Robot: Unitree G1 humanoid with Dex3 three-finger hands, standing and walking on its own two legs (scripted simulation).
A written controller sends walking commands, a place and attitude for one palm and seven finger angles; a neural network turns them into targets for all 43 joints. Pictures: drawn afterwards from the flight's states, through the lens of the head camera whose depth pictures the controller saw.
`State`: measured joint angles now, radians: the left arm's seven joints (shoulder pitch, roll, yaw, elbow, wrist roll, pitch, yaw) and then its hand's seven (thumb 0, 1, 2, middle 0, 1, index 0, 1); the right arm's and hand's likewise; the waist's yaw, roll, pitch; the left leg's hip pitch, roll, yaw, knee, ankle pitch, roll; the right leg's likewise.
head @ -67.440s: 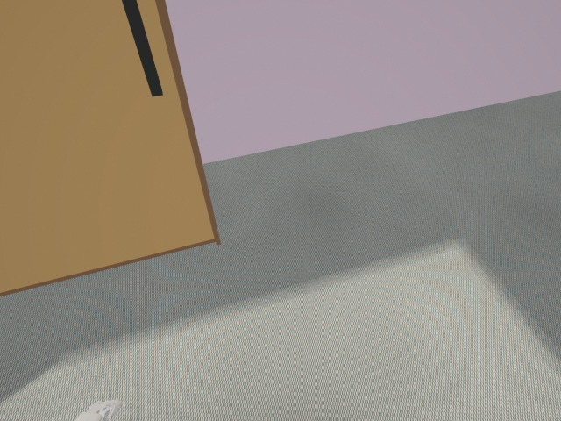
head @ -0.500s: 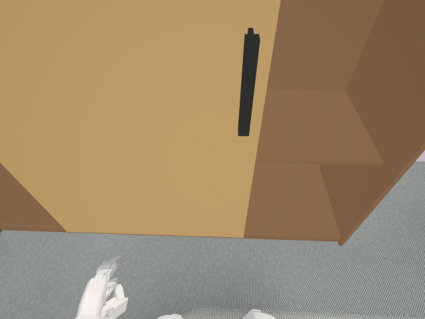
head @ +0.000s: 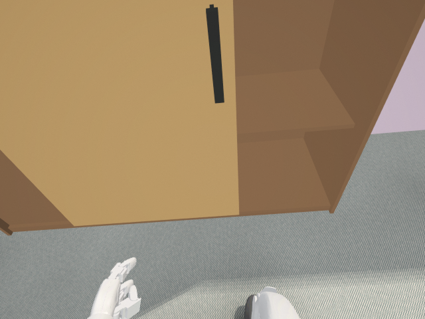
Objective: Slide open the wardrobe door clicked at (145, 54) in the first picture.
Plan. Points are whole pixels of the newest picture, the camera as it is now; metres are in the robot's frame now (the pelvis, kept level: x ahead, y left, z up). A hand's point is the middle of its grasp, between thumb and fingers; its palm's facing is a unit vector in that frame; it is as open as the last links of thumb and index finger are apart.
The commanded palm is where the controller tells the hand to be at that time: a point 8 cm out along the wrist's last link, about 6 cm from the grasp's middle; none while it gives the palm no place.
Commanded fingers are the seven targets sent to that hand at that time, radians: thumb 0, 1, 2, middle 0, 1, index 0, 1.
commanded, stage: stop stepping back and stand still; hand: right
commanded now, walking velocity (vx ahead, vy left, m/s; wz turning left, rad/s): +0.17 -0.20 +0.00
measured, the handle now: (215, 57) +0.71 +0.03 +0.17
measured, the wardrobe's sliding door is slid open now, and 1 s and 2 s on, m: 0.47 0.47 0.47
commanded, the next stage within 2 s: let the arm hang, fingers relaxed in 1.32 s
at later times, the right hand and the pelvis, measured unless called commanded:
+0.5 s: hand out of the picture +0.16 -0.32 +0.23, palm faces +0.32 +0.86 -0.39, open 7.4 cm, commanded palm +0.10 -0.35 +0.22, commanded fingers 0.00 -0.90 -0.90 0.20 0.30 0.20 0.30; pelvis -0.08 -0.08 +0.06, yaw +8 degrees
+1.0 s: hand out of the picture +0.20 -0.33 +0.21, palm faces +0.31 +0.82 -0.48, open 7.4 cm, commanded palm +0.14 -0.38 +0.22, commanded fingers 0.00 -0.90 -0.90 0.20 0.30 0.20 0.30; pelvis -0.04 -0.10 +0.03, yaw +8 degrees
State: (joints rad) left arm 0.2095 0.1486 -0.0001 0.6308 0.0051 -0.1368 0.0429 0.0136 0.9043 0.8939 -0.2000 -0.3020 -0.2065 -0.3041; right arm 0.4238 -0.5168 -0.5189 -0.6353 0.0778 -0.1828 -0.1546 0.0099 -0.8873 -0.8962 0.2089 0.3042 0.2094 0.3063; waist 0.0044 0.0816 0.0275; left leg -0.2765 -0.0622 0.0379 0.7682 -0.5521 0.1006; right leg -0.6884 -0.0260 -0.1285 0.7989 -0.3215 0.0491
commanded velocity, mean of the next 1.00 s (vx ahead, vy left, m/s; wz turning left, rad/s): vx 0.13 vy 0.06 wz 0.00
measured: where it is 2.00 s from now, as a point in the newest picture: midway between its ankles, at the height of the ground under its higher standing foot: outside the picture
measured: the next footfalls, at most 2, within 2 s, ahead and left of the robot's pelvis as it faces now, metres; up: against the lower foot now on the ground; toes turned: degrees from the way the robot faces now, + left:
right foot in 0.16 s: +0.03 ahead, -0.20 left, +0.00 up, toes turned +4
left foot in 0.58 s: -0.03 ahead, +0.01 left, +0.00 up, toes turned +10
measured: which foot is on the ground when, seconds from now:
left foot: down 0.00-0.16, up 0.18-0.56, down 0.58-1.00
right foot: up 0.00-0.14, down 0.16-1.00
